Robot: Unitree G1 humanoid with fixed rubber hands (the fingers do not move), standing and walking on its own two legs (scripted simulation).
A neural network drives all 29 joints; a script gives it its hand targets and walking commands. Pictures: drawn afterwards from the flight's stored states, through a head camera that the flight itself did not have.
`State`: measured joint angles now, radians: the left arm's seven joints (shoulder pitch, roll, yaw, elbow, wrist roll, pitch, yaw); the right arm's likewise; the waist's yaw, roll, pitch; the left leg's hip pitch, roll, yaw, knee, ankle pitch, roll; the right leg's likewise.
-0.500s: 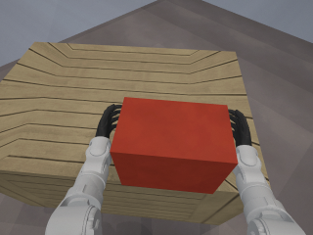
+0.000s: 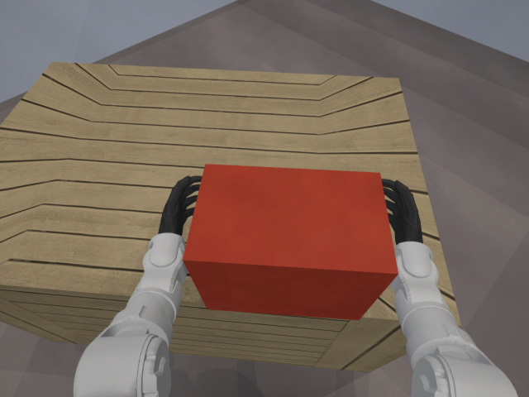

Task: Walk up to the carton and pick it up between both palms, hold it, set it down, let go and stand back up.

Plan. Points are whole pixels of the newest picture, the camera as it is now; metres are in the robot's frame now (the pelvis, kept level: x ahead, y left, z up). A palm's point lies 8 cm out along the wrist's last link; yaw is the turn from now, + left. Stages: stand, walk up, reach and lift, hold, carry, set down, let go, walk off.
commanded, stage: set down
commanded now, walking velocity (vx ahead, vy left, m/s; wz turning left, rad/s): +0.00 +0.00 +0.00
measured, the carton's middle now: (286, 246) +0.36 -0.02 -0.03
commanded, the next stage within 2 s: none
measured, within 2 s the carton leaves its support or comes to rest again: neither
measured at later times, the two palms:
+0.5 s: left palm (174, 225) +0.38 +0.16 +0.01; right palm (405, 233) +0.35 -0.21 +0.02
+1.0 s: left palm (176, 224) +0.40 +0.16 -0.01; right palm (399, 236) +0.36 -0.21 -0.01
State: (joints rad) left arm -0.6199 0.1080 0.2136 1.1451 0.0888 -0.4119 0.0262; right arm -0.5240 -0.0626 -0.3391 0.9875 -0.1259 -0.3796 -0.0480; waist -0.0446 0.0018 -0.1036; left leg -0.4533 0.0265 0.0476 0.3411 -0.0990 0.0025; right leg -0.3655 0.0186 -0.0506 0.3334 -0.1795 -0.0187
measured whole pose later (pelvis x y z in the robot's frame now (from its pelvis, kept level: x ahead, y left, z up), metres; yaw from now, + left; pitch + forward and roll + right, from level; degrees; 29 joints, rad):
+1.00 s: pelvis -0.01 +0.01 -0.01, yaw -3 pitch +18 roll -1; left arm -0.70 0.15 0.11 1.20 -0.05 -0.40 0.10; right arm -0.65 -0.16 -0.14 1.17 0.12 -0.36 -0.05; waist -0.02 0.00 -0.16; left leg -0.67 0.05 0.09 0.50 -0.16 0.01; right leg -0.59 0.03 -0.01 0.49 -0.22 -0.01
